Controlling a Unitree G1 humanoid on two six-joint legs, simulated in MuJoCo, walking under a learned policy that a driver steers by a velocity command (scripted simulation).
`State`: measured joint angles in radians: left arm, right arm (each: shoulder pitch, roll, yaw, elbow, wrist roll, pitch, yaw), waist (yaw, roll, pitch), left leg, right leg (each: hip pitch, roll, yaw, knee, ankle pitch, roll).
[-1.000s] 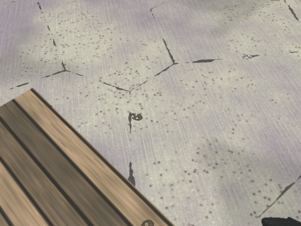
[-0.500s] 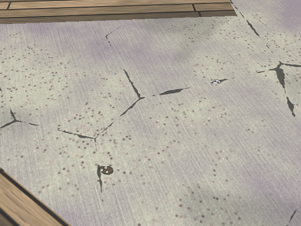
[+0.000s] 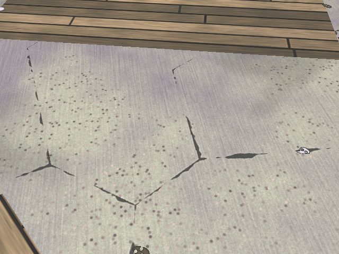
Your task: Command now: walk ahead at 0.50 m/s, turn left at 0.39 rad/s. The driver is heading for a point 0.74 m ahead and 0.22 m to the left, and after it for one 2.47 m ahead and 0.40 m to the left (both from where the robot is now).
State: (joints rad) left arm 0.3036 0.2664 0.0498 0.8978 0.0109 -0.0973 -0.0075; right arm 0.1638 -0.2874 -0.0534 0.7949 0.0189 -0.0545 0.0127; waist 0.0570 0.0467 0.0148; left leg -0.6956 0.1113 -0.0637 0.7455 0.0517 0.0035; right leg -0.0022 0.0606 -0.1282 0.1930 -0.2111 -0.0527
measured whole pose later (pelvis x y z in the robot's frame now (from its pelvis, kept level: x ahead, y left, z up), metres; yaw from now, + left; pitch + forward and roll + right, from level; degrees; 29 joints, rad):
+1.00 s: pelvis +0.53 +0.10 +0.00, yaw +34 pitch +2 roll -2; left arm 0.22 0.29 0.07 0.83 0.00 -0.05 0.01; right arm 0.15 -0.31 -0.08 0.61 0.01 0.01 0.01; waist 0.06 0.04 0.08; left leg -0.64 0.06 -0.02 0.79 -0.13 -0.03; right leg -0.12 0.00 -0.15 0.33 -0.23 -0.02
